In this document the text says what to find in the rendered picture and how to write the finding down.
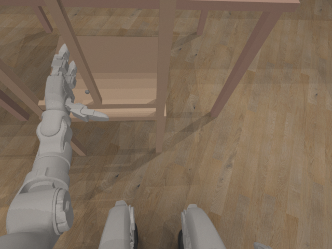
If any table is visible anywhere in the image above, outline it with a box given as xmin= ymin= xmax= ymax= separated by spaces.
xmin=0 ymin=0 xmax=300 ymax=121

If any chair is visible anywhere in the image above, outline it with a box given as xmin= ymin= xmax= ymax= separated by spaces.
xmin=0 ymin=0 xmax=176 ymax=156

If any left robot upper arm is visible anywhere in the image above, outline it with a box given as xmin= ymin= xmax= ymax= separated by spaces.
xmin=0 ymin=188 xmax=74 ymax=249

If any robot left hand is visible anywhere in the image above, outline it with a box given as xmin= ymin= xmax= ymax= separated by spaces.
xmin=45 ymin=44 xmax=109 ymax=122

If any right robot shin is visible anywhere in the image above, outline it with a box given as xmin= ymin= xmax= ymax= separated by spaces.
xmin=183 ymin=204 xmax=197 ymax=249

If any left robot forearm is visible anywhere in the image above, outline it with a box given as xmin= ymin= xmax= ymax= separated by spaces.
xmin=6 ymin=109 xmax=73 ymax=234

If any robot left thigh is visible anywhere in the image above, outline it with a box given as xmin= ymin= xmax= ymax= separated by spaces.
xmin=98 ymin=204 xmax=135 ymax=249

